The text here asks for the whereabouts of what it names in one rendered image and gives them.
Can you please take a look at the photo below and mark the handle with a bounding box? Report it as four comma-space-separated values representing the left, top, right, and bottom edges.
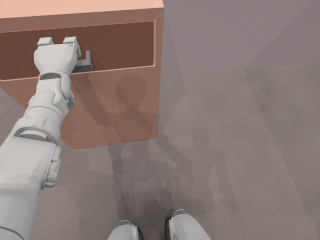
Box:
72, 50, 93, 72

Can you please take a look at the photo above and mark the left robot hand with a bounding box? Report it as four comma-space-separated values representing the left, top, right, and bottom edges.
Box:
34, 36, 81, 109

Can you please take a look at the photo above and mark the robot right shin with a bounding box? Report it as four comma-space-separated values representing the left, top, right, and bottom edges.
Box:
170, 209, 185, 240

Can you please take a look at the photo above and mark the drawer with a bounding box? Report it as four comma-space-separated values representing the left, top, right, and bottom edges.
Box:
0, 19, 154, 80

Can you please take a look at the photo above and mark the robot left upper arm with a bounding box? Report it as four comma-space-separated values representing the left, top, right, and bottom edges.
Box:
0, 136, 61, 240

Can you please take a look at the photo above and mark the cabinet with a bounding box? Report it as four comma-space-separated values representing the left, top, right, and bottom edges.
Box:
0, 0, 164, 150

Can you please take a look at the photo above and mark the left robot forearm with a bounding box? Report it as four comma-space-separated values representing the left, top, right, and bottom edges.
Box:
0, 69, 71, 158

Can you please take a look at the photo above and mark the right robot thigh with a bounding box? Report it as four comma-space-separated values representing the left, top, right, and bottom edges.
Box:
169, 213, 211, 240

